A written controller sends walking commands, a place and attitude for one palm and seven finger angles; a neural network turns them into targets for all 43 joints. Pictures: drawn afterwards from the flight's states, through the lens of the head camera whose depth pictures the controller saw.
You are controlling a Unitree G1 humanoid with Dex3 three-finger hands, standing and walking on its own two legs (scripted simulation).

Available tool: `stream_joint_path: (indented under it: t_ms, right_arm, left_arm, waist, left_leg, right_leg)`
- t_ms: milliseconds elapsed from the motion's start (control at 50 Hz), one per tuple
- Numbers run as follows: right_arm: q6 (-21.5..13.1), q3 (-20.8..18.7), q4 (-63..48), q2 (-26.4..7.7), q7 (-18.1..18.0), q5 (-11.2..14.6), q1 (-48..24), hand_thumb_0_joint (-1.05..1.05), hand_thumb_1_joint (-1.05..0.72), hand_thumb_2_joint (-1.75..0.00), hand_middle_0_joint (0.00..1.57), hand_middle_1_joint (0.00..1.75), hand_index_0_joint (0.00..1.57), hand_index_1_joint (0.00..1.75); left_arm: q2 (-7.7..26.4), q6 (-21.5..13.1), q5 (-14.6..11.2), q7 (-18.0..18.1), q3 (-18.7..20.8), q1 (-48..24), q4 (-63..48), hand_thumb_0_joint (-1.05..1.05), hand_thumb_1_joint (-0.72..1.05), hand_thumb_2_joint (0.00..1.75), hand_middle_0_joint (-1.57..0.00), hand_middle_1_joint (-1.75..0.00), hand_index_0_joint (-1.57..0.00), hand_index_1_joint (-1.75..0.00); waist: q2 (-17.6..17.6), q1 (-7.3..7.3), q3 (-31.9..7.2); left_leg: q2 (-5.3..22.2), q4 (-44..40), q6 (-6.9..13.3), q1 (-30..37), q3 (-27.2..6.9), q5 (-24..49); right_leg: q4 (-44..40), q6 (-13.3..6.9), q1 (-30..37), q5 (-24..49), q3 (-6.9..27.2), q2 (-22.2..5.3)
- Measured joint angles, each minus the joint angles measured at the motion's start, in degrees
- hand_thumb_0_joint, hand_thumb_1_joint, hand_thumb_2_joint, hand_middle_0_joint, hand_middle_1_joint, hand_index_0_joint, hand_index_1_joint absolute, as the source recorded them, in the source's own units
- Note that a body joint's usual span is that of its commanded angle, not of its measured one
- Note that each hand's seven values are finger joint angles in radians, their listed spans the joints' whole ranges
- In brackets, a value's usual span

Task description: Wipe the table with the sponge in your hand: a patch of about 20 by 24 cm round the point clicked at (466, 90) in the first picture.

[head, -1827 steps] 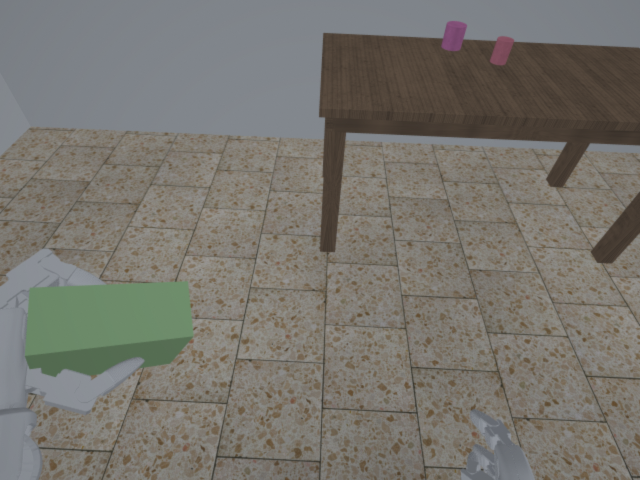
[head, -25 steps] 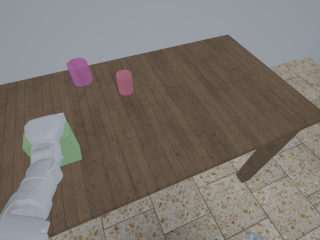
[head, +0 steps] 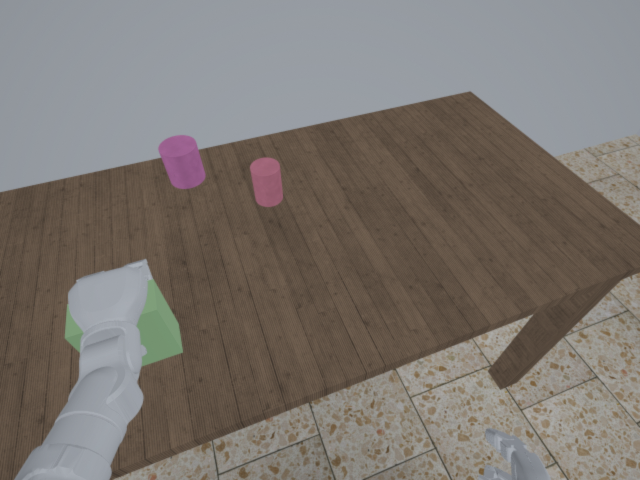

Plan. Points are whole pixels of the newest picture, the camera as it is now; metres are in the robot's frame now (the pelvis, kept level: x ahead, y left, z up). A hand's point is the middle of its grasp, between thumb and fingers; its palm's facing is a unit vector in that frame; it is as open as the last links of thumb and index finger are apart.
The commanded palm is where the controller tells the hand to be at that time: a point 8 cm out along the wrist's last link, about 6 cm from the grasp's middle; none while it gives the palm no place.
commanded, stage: wipe back along the first lane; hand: left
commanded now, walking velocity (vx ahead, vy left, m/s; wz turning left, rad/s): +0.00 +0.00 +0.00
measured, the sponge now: (134, 337) +0.31 +0.30 -0.04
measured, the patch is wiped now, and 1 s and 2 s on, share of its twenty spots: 1.00 1.00 1.00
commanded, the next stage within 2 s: lift the sponge slowly off the table in 0.56 s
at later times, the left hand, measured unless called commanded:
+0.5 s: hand (128, 354) +0.26 +0.28 +0.00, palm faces -0.04 -0.04 -1.00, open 9.8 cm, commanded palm +0.22 +0.25 +0.04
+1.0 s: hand (131, 378) +0.23 +0.26 +0.01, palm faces -0.05 -0.09 -0.99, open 9.8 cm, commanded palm +0.20 +0.24 +0.06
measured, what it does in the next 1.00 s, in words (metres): stands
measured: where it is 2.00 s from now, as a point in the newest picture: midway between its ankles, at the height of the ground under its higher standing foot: outside the picture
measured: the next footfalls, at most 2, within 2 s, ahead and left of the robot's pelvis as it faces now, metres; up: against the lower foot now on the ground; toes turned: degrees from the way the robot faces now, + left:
none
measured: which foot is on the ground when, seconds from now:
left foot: down 0.00-1.00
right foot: down 0.00-1.00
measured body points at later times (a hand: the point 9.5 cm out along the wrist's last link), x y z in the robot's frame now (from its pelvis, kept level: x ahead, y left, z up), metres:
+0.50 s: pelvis +0.00 -0.01 +0.00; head +0.00 -0.02 +0.45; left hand +0.26 +0.27 +0.06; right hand +0.20 -0.23 -0.09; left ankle -0.01 +0.09 -0.72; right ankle -0.02 -0.13 -0.72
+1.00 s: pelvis -0.01 -0.02 +0.01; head -0.02 -0.04 +0.46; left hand +0.23 +0.26 +0.06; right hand +0.21 -0.24 -0.09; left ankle -0.01 +0.09 -0.72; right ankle -0.02 -0.13 -0.72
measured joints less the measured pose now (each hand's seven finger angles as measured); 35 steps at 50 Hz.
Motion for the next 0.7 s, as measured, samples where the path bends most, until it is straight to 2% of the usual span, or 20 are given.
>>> stream_joint_path:
  t_ms: [300,700]
  right_arm:
    - [-0.88,0.5,-0.9,0.27,-0.16,-0.17,-2.41,0.01,-0.9,-0.9,0.2,0.3,0.2,0.3]
    - [-1.34,0.46,-0.41,0.3,-0.55,-0.25,-3.3,0.01,-0.9,-0.9,0.19,0.3,0.2,0.3]
  left_arm:
    - [-1.68,1.36,0.38,-0.41,-1.43,7.5,-7.87,0.01,-0.46,1.1,-0.69,-1.46,-0.7,-1.48]
    - [-3.14,3.03,0.13,0.19,-3.27,15.07,-14.92,0.02,-0.46,1.09,-0.69,-1.46,-0.71,-1.46]
  waist:
    - [0.27,1.44,0.47]
    - [0.63,2.34,1.19]
  left_leg:
    - [-0.07,-1.12,-0.25,2.77,0.04,0.19]
    - [0.09,-2.32,-0.63,5.37,0.59,0.92]
  right_leg:
    - [-0.46,-0.23,2.44,-0.13,0.08,-0.07]
    - [-0.34,-0.63,4.23,0.14,0.67,0.06]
